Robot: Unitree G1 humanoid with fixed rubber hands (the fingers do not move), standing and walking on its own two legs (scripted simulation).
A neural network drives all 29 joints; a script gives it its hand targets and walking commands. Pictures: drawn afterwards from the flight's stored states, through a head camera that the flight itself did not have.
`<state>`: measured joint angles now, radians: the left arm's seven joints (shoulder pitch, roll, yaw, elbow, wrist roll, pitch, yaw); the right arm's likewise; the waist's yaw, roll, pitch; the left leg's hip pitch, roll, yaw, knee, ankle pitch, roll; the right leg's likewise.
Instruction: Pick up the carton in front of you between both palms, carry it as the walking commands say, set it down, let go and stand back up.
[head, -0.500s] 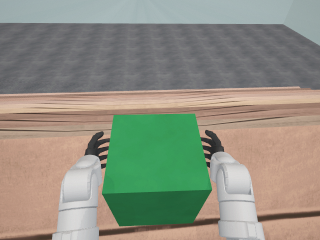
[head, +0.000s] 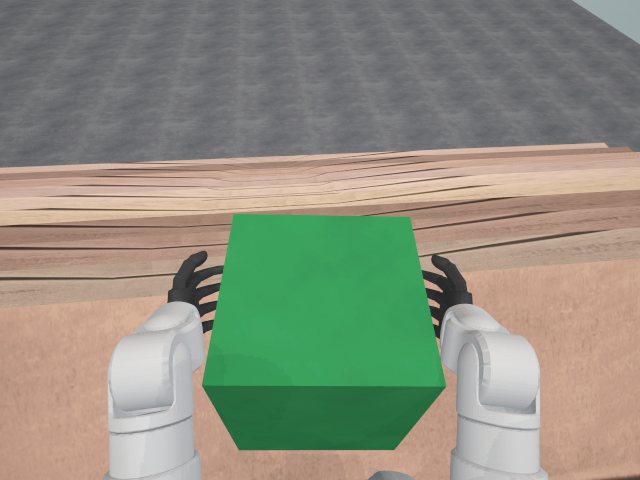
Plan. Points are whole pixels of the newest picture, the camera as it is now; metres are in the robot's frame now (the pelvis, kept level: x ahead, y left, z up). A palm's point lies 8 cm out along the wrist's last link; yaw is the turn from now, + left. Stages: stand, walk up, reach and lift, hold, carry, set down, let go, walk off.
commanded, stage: carry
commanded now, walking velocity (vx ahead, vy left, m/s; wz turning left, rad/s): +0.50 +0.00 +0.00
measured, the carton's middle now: (319, 340) +0.28 -0.01 +0.02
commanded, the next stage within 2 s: none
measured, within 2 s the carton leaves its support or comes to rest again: neither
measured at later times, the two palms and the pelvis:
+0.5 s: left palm (217, 154) +0.59 +0.14 +0.07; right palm (392, 148) +0.61 -0.16 +0.07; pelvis +0.34 -0.03 +0.00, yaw +4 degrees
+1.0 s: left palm (215, 33) +1.01 +0.19 +0.10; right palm (344, 34) +1.01 -0.11 +0.10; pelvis +0.64 +0.04 -0.01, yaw +2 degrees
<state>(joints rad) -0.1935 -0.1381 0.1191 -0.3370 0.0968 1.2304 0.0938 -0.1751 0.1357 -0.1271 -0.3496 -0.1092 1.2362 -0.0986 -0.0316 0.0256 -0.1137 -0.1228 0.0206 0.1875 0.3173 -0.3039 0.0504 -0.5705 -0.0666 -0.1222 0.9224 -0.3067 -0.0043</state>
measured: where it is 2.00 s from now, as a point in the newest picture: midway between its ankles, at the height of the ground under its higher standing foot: (274, 254)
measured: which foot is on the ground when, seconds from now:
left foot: down 0.00-0.20, up 0.22-0.66, down 0.68-1.00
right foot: up 0.00-0.16, down 0.18-0.66, up 0.68-1.00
